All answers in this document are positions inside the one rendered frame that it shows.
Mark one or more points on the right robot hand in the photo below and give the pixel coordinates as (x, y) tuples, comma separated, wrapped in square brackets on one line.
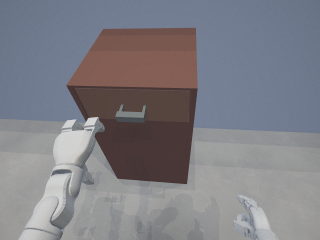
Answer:
[(245, 224)]

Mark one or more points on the drawer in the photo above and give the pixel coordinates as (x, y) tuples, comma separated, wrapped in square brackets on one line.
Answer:
[(164, 105)]

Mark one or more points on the robot right forearm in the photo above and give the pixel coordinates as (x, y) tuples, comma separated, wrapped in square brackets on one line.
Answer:
[(264, 234)]

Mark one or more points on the robot left forearm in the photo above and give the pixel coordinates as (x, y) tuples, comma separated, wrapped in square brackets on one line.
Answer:
[(56, 208)]

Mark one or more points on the cabinet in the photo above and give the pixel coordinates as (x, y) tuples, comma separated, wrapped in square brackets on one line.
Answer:
[(143, 59)]

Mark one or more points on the left robot hand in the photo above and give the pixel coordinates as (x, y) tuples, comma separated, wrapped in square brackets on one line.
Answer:
[(75, 144)]

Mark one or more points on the handle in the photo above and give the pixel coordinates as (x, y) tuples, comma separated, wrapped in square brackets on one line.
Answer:
[(128, 116)]

